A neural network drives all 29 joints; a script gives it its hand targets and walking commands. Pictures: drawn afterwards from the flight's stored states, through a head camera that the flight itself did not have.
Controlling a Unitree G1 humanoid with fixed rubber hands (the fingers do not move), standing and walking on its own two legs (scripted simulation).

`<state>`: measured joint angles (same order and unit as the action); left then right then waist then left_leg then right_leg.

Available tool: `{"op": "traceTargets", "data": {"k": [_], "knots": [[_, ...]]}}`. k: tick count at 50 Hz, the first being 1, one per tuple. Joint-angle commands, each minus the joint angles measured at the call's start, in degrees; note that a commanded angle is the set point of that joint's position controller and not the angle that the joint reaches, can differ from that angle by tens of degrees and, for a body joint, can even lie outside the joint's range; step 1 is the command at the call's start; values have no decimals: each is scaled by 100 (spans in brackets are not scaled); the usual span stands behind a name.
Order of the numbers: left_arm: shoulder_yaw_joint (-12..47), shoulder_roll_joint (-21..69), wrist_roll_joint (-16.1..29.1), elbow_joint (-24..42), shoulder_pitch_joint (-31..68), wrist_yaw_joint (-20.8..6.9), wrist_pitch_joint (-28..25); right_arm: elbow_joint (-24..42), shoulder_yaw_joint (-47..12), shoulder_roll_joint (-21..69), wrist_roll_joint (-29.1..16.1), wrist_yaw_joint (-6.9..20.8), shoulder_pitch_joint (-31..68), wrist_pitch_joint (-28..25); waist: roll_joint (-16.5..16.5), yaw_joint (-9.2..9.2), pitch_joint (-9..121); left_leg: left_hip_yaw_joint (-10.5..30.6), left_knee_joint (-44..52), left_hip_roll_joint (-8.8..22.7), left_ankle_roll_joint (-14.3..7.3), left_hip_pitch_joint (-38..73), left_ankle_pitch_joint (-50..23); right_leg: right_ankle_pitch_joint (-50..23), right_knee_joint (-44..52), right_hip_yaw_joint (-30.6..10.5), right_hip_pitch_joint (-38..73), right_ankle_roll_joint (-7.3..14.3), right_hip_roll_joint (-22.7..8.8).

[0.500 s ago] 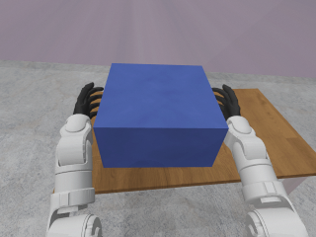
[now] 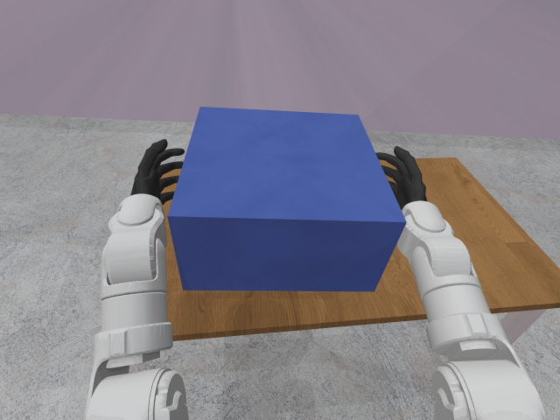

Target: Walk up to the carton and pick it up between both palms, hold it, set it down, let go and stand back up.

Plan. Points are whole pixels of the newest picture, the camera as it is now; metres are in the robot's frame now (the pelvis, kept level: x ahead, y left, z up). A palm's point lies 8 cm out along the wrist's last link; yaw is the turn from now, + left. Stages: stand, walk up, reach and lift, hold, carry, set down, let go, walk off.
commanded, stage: hold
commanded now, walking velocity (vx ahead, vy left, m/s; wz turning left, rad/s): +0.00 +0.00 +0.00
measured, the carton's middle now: (280, 192) +0.41 +0.00 +0.15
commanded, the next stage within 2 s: none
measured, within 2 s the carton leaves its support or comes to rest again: neither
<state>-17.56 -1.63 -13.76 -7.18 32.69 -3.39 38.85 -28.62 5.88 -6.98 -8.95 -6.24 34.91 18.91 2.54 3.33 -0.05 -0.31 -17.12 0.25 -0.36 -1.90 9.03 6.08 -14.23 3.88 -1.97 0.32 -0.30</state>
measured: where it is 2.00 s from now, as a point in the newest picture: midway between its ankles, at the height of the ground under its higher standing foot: outside the picture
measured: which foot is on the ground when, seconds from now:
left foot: down 0.00-1.00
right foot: down 0.00-1.00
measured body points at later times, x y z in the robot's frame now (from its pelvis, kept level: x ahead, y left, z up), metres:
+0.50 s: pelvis +0.01 +0.00 +0.00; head -0.02 +0.03 +0.45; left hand +0.39 +0.19 +0.17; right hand +0.39 -0.18 +0.16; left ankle +0.01 +0.11 -0.75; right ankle +0.03 -0.11 -0.75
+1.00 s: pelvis +0.00 +0.00 +0.00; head -0.04 +0.02 +0.45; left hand +0.37 +0.18 +0.18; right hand +0.37 -0.18 +0.17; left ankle +0.01 +0.11 -0.75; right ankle +0.03 -0.11 -0.75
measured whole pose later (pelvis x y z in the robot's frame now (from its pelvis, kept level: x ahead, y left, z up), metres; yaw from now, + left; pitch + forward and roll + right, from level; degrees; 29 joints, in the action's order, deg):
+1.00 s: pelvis +0.00 +0.00 +0.00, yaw +0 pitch -6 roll -1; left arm -17.8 -1.5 -12.8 -7.2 31.3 -3.3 39.2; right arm -26.4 5.7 -6.8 -9.3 -7.0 34.4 22.0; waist 2.2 3.1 0.1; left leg -0.1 -17.7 0.4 -0.2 -2.3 9.4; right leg 6.4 -14.7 4.0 -2.2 0.4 -0.2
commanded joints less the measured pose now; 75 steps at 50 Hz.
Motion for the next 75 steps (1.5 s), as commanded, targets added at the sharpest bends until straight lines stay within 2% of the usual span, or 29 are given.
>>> {"op": "traceTargets", "data": {"k": [1, 7, 8, 9, 10, 13, 15, 18, 19, 21, 24, 27, 28, 29, 32, 36, 38, 40, 42, 44, 47, 48, 54, 60, 64, 67, 68, 69, 75], "knots": [[2447, 2634, 797, 508, 3258, -825, -307, 1770, -2130, 3070, -418, 677, 4286, -416, -180, 34, 1971, -172, 226, -289, 46, -111, -719, -523, 4, -27, 975, -144, 225], [2536, 2680, 818, 562, 3261, -815, -382, 1819, -2167, 3067, -433, 653, 4253, -490, -247, 77, 2029, -142, 147, -296, 105, 5, -994, -667, -27, 6, 984, -143, 252], [2189, 2482, 662, -302, 3296, -868, -323, 1184, -1825, 2912, -184, 673, 4268, -335, -133, 62, 1287, -206, 397, -265, 59, -473, -92, 197, 134, -61, 769, -102, 186], [2203, 2612, 665, -131, 3480, -882, -337, 1111, -1666, 3030, -93, 747, 4370, -351, -210, 11, 1328, -219, 559, -222, 35, -645, 301, 587, 80, 2, 771, -83, 209], [2304, 2717, 735, -93, 3440, -870, -329, 1404, -1711, 3095, -107, 789, 4474, -437, -281, -7, 1599, -253, 523, -218, 14, -680, 229, 462, 19, -52, 834, -66, 199], [2549, 2738, 983, 554, 3630, -803, -466, 1785, -2092, 3229, -396, 740, 4479, -471, -277, 38, 2424, -176, 143, -300, 153, -248, -932, -802, -146, -91, 1225, -125, 239], [2736, 2781, 1118, 631, 3385, -766, -569, 2196, -2371, 3282, -593, 646, 4443, -498, -274, 88, 2662, -134, -89, -321, 225, 22, -1612, -1415, -179, -100, 1398, -172, 296], [2782, 2753, 1098, 644, 3084, -709, -594, 2347, -2443, 3188, -674, 559, 4192, -440, -279, 88, 2748, -47, -135, -338, 263, -52, -1727, -1529, -200, -101, 1386, -185, 294], [2728, 2635, 1084, 711, 3345, -687, -605, 2034, -2317, 3100, -605, 573, 4125, -375, -409, 124, 2481, -65, -40, -323, 289, -124, -1391, -1123, -166, -95, 1162, -143, 263], [2451, 2481, 834, 338, 3031, -731, -478, 1694, -2246, 2996, -513, 597, 3875, -263, -276, 26, 1773, -104, 149, -296, 236, -227, -1078, -826, -35, -96, 1082, -148, 227], [2612, 2558, 856, 981, 2883, -779, -361, 1883, -2373, 2947, -747, 595, 3587, -231, -426, 27, 2019, -60, -9, -249, 371, 31, -1825, -1289, -166, -56, 1247, -91, 321], [3068, 2759, 1161, 1460, 2748, -696, -366, 2791, -2610, 2836, -981, 594, 3796, -343, -603, 152, 2573, -7, -375, -247, 562, 475, -2709, -1712, -212, 9, 1107, -67, 409], [3111, 2677, 1207, 1560, 2781, -664, -409, 2800, -2583, 2747, -956, 592, 3670, -310, -593, 187, 2502, 19, -366, -236, 579, 517, -2719, -1617, -182, 3, 1012, -50, 420], [3107, 2638, 1211, 1572, 2846, -624, -409, 2684, -2537, 2715, -939, 605, 3633, -264, -626, 219, 2448, 25, -371, -246, 606, 535, -2677, -1568, -171, -7, 971, -38, 428], [2898, 2592, 1075, 1261, 2597, -667, -277, 2685, -2476, 2732, -784, 644, 3657, -172, -257, 78, 2091, -35, -90, -229, 400, 162, -1921, -1155, -99, -46, 1042, -49, 369], [3072, 2600, 1181, 1611, 2960, -649, -296, 2691, -2451, 2715, -781, 629, 3688, -121, -468, 201, 2310, 17, -176, -210, 453, 241, -2127, -1440, -162, -69, 1059, -26, 360], [2813, 2507, 1013, 1217, 2784, -708, -202, 2298, -2371, 2641, -735, 635, 3581, -7, -413, 126, 1929, -16, -117, -214, 442, 203, -1905, -1295, -113, -50, 1025, -48, 335], [2812, 2596, 981, 1566, 2560, -720, -172, 2495, -2577, 2811, -849, 626, 3406, -20, -364, 30, 2114, -44, -95, -246, 378, 115, -2039, -1541, -168, -84, 1287, -41, 348], [2763, 2516, 1049, 1463, 2874, -730, -195, 2630, -2593, 2846, -925, 631, 3850, -66, -388, -36, 2193, -74, -50, -283, 349, -42, -1821, -1425, -174, -102, 1272, -69, 290], [2697, 2453, 1010, 1199, 2890, -714, -190, 2391, -2475, 2798, -801, 663, 3803, -27, -387, -6, 2047, -69, 46, -284, 276, -186, -1343, -957, -117, -132, 1147, -35, 270], [2463, 2497, 923, 640, 2926, -806, -176, 2080, -2279, 3080, -515, 643, 3889, -5, -35, -43, 1705, -155, 273, -303, 44, -552, -585, -665, -32, -182, 1108, -121, 191], [2368, 2477, 866, 452, 3235, -832, -202, 1914, -2144, 3033, -489, 659, 4231, -28, -108, -75, 1725, -160, 341, -297, 46, -669, -284, -350, -51, -179, 1051, -112, 169], [2632, 2786, 1100, 466, 3747, -847, -457, 1725, -1931, 3235, -309, 704, 4367, -214, -327, 181, 2075, -120, 301, -248, 151, -482, -221, -156, -18, -109, 990, -124, 211], [1947, 2570, 676, -480, 3738, -931, -432, 1103, -1783, 3269, -80, 752, 4699, -263, -39, -111, 1656, -260, 528, -286, -87, -778, 324, 378, 25, -137, 1028, -150, 170], [2423, 2865, 1039, 4, 3619, -829, -608, 2013, -2213, 3399, -469, 625, 4865, -505, -218, -46, 2674, -174, 47, -352, 108, -409, -1016, -935, -167, -138, 1332, -180, 237], [2495, 2666, 967, 319, 3302, -805, -614, 1773, -2280, 3199, -534, 553, 4168, -397, -258, 110, 2364, -130, -50, -352, 246, -137, -1416, -1190, -150, -90, 1348, -185, 295], [2836, 2951, 1053, 1236, 3285, -726, -614, 2082, -2531, 3135, -751, 579, 3969, -437, -429, 71, 2705, 11, -145, -332, 313, 332, -2257, -1673, -283, -21, 1273, -149, 372], [2823, 2728, 968, 1121, 3118, -707, -515, 2190, -2577, 3008, -825, 562, 3871, -411, -484, 141, 2593, -3, -266, -332, 345, 508, -2574, -1721, -218, -23, 1145, -110, 400], [2778, 2587, 857, 1330, 2845, -790, -267, 2267, -2383, 2794, -740, 610, 3710, -294, -411, 134, 1941, -60, -4, -279, 320, 233, -1813, -1140, -58, 20, 1005, -96, 334]]}}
